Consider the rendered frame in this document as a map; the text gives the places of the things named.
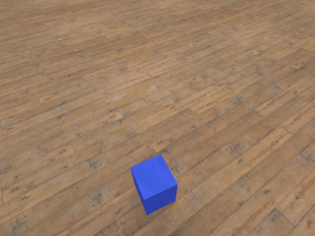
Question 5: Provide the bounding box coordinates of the carton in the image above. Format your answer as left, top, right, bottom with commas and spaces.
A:
131, 154, 178, 215

